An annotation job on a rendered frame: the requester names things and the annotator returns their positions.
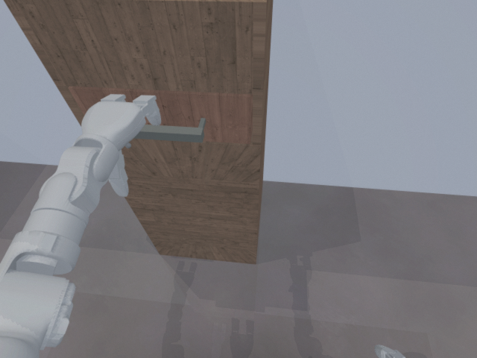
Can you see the robot left hand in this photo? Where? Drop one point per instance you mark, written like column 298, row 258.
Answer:
column 119, row 122

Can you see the left robot forearm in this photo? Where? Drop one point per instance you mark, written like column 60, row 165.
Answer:
column 49, row 241

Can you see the drawer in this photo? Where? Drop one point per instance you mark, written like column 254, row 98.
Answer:
column 229, row 117

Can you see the cabinet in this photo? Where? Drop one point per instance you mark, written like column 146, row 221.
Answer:
column 194, row 199

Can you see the handle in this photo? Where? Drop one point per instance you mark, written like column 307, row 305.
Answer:
column 173, row 133

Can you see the robot left upper arm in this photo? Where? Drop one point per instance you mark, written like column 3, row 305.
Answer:
column 34, row 312

